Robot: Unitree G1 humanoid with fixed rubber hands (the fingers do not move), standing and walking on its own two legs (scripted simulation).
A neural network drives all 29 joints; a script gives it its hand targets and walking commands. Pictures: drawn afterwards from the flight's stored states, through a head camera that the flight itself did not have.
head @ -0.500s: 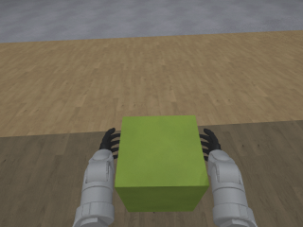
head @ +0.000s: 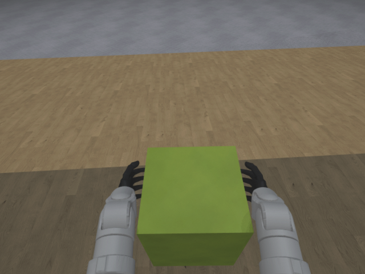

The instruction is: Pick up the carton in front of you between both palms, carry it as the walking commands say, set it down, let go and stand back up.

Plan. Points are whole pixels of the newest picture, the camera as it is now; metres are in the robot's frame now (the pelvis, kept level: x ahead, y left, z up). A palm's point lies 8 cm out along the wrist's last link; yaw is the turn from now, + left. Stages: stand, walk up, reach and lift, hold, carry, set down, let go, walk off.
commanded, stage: reach and lift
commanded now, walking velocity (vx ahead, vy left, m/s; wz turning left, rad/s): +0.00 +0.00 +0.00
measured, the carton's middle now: (192, 209) +0.29 +0.00 -0.04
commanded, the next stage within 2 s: hold in 0.06 s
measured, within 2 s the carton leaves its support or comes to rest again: neither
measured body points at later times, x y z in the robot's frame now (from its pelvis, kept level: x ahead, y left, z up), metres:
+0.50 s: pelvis -0.02 +0.00 +0.00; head -0.06 +0.00 +0.45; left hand +0.29 +0.15 +0.04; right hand +0.29 -0.15 +0.04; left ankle +0.00 +0.12 -0.75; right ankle +0.01 -0.13 -0.75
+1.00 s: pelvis -0.01 +0.00 +0.00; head -0.05 +0.00 +0.45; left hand +0.29 +0.15 +0.04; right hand +0.29 -0.15 +0.04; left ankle +0.00 +0.12 -0.75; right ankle +0.02 -0.13 -0.75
